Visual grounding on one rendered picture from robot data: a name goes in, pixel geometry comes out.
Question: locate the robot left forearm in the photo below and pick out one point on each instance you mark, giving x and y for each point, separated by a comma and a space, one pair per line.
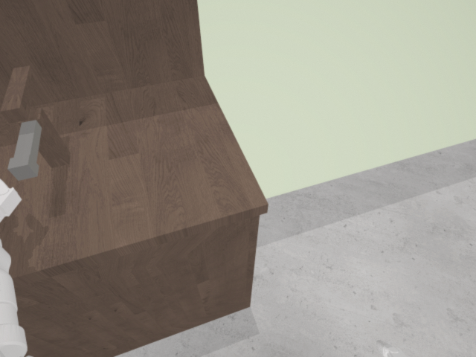
12, 336

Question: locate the counter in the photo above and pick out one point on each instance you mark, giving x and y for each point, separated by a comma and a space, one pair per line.
143, 220

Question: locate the tap lever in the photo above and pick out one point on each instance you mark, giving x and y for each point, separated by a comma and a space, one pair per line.
24, 164

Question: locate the robot left hand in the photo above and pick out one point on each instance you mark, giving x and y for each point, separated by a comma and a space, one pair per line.
9, 199

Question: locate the robot right hand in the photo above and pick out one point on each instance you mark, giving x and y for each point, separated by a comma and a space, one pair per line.
387, 350

